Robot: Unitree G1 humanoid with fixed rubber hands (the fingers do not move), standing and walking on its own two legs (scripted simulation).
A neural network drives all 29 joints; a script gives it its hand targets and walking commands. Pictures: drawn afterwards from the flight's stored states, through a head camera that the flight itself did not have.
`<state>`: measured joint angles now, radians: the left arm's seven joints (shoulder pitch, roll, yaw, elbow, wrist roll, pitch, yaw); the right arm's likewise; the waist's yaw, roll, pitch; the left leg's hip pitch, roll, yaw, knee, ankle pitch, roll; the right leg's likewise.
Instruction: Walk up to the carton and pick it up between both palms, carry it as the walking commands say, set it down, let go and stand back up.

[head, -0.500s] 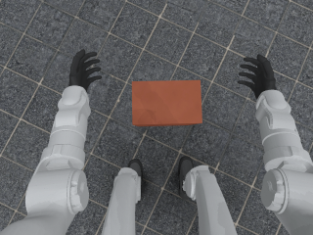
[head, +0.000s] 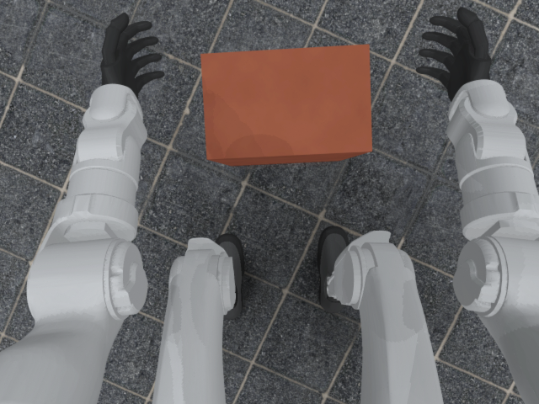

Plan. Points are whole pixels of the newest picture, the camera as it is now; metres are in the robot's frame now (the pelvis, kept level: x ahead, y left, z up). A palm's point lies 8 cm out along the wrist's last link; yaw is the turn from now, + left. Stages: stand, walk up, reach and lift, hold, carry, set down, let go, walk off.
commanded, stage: reach and lift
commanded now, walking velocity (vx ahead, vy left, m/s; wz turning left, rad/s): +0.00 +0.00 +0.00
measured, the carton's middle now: (284, 118) +0.50 -0.03 -0.37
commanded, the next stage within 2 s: none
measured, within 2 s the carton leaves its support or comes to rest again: neither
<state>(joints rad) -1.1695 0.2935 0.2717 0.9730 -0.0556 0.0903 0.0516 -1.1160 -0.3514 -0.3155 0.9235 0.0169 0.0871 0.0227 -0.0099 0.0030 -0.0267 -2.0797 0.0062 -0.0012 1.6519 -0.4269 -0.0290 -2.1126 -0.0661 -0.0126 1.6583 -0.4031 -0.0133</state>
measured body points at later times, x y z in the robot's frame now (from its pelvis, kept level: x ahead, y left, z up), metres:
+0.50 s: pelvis -0.01 +0.01 -0.09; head +0.35 +0.00 +0.16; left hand +0.52 +0.19 -0.28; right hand +0.49 -0.24 -0.29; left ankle +0.12 +0.13 -0.47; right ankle +0.12 -0.12 -0.47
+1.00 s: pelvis -0.01 +0.01 -0.11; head +0.36 -0.01 +0.14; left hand +0.53 +0.18 -0.30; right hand +0.51 -0.24 -0.30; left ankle +0.12 +0.13 -0.47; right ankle +0.12 -0.12 -0.47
